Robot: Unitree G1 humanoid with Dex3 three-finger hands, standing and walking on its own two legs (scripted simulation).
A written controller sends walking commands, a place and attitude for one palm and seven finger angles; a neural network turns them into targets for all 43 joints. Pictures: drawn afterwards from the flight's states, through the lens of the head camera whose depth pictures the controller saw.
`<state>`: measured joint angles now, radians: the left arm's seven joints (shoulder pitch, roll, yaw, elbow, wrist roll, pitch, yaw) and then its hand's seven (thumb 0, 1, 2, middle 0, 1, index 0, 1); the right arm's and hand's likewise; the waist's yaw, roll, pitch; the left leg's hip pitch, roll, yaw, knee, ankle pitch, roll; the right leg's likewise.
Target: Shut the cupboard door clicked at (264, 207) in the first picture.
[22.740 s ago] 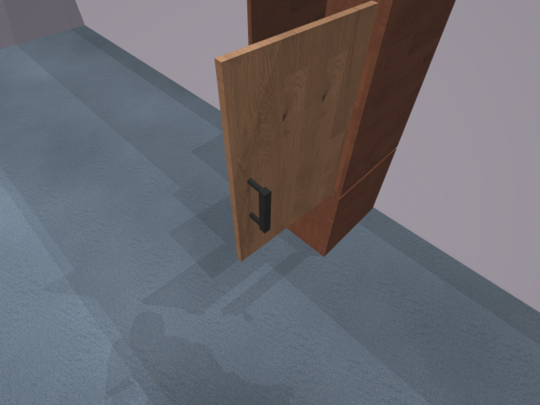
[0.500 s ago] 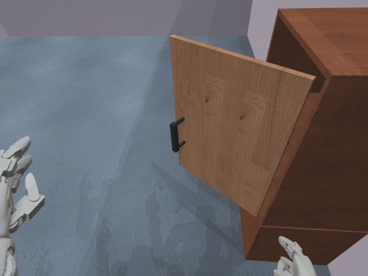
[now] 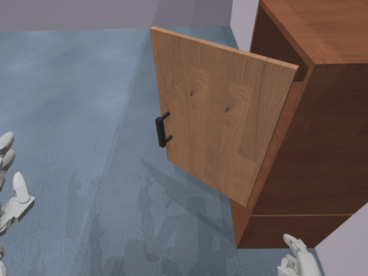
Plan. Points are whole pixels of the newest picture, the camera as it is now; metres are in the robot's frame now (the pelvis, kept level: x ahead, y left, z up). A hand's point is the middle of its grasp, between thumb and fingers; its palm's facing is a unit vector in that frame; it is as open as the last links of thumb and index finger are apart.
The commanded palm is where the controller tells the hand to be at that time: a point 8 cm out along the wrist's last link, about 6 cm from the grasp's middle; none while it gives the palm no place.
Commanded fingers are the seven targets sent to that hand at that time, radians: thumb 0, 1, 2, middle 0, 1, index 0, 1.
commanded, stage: step back with the hand held close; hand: left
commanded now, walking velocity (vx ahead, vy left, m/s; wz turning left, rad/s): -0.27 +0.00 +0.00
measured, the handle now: (164, 129) +0.63 +0.13 -0.10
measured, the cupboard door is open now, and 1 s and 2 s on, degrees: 53 53 53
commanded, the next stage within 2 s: stop stepping back and stand still in 1.24 s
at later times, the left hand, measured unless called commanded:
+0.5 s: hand out of the picture +0.14 +0.30 +0.16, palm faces +0.44 -0.77 -0.46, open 7.4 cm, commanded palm +0.08 +0.33 +0.18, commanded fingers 0.00 0.90 0.90 -0.20 -0.30 -0.20 -0.30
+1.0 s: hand out of the picture +0.06 +0.28 +0.17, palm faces +0.45 -0.77 -0.45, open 7.4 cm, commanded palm -0.01 +0.32 +0.18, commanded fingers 0.00 0.90 0.90 -0.20 -0.30 -0.20 -0.30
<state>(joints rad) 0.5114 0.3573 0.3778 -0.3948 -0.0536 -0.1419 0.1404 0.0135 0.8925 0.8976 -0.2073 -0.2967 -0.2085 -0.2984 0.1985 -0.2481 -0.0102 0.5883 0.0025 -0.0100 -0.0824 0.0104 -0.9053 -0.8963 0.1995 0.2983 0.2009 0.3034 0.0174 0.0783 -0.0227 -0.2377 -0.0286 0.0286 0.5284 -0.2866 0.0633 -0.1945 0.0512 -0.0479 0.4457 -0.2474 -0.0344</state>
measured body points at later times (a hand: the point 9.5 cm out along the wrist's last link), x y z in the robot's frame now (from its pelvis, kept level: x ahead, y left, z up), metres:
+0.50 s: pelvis -0.06 +0.03 -0.01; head -0.06 +0.05 +0.43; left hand +0.11 +0.34 +0.18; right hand +0.10 -0.22 -0.08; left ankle +0.00 +0.07 -0.74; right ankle -0.02 -0.10 -0.74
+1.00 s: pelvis -0.14 +0.02 -0.02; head -0.13 +0.05 +0.43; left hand +0.03 +0.32 +0.19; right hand +0.03 -0.24 -0.08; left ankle -0.01 +0.08 -0.73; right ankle -0.06 -0.11 -0.74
